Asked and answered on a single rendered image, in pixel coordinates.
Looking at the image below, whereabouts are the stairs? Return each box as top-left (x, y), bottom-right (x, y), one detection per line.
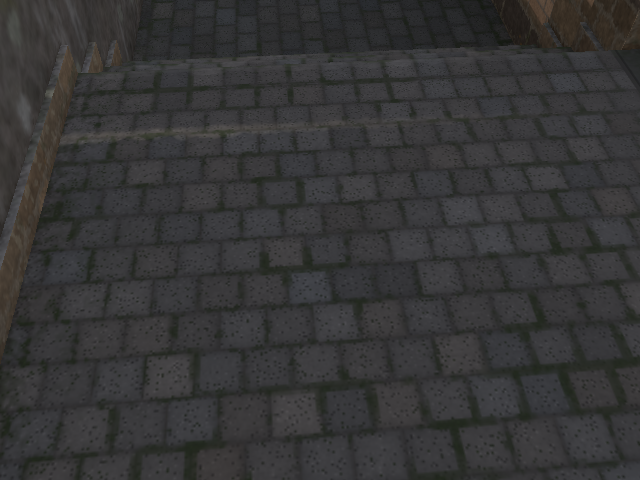
top-left (102, 44), bottom-right (574, 72)

